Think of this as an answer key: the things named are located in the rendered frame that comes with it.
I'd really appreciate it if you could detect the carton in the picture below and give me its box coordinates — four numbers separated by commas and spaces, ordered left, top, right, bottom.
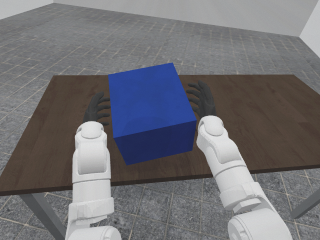
108, 62, 197, 165

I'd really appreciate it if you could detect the table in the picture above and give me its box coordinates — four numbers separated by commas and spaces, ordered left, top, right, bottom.
0, 74, 320, 240

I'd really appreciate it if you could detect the robot right hand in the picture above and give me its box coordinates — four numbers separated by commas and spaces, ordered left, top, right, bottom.
186, 80, 217, 120

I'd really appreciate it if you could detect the robot left hand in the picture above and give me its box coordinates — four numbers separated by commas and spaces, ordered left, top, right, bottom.
82, 91, 111, 126

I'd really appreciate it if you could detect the right robot upper arm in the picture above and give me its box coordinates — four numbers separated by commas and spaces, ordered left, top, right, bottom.
227, 208, 292, 240

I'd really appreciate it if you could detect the robot left forearm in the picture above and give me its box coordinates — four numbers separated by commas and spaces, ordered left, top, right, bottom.
65, 121, 114, 240

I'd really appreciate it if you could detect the left robot upper arm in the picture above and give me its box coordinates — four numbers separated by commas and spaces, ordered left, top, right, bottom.
68, 225, 122, 240

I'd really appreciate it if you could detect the robot right forearm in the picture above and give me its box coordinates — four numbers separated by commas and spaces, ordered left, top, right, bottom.
196, 115, 293, 240

